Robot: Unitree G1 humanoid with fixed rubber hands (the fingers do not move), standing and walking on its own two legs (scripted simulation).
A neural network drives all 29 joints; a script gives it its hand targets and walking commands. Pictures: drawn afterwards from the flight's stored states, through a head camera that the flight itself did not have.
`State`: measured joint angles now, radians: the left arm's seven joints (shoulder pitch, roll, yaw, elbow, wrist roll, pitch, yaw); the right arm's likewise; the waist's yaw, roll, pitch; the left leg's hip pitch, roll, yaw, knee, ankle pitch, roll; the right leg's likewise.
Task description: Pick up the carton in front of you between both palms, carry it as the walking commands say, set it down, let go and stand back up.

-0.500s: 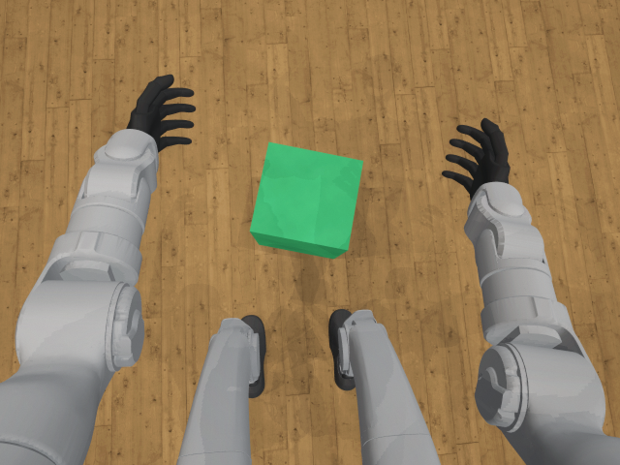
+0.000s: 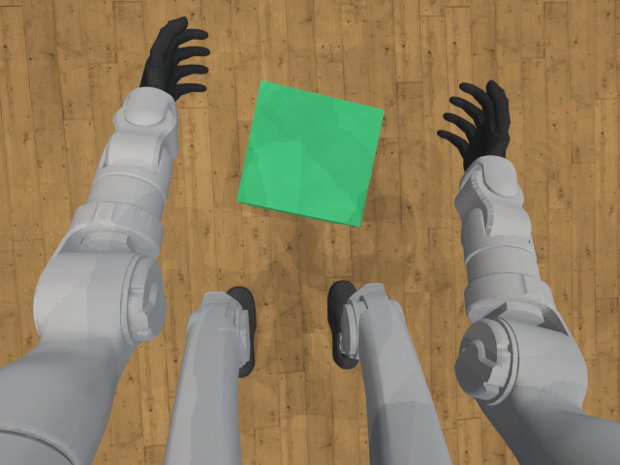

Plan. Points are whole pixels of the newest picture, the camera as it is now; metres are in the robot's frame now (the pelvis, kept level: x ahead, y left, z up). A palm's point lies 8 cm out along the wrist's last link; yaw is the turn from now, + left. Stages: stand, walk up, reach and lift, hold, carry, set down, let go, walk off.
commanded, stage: reach and lift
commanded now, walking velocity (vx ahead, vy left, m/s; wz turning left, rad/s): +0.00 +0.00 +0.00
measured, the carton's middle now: (305, 164) +0.47 -0.03 -0.45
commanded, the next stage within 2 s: none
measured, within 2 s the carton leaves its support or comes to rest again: leaves its support in 1.42 s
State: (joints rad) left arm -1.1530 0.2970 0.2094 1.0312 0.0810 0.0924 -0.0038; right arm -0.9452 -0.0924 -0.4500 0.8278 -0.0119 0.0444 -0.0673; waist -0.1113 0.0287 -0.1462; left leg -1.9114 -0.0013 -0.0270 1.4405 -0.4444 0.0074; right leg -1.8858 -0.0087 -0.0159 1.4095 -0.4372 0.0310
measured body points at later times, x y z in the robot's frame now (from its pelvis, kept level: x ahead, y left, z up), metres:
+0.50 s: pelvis -0.06 +0.00 -0.18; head +0.31 +0.01 +0.08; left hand +0.52 +0.15 -0.36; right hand +0.45 -0.22 -0.36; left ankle +0.06 +0.11 -0.54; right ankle +0.07 -0.13 -0.54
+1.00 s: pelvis -0.05 +0.00 -0.20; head +0.31 +0.01 +0.06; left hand +0.52 +0.13 -0.38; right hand +0.45 -0.21 -0.38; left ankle +0.06 +0.11 -0.54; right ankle +0.07 -0.13 -0.54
